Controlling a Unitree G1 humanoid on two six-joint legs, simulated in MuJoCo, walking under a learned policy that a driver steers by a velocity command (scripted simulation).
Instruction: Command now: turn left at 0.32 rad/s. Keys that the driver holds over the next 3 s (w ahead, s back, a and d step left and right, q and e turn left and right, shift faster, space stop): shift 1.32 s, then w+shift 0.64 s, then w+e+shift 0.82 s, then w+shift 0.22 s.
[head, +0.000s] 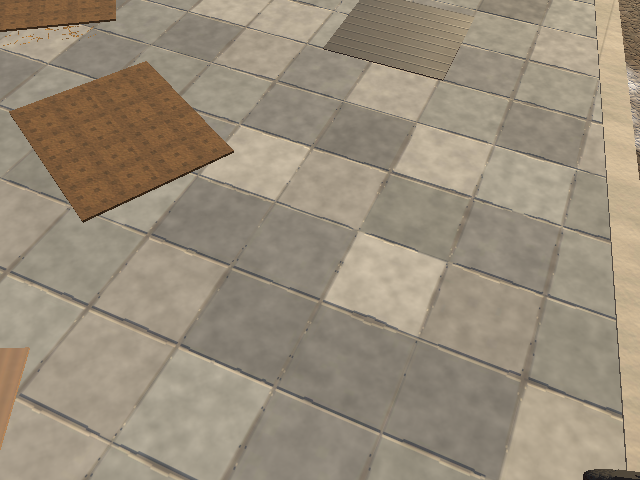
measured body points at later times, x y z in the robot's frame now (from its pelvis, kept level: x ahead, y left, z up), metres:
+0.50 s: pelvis +0.00 +0.02 +0.00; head +0.01 +0.03 +0.45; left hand +0.12 +0.28 -0.11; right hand +0.14 -0.23 -0.10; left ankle -0.02 +0.15 -0.73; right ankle +0.01 -0.13 -0.73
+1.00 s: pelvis +0.01 +0.03 +0.00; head +0.02 +0.03 +0.45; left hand +0.06 +0.30 -0.13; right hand +0.11 -0.21 -0.13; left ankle -0.02 +0.15 -0.73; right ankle +0.01 -0.13 -0.73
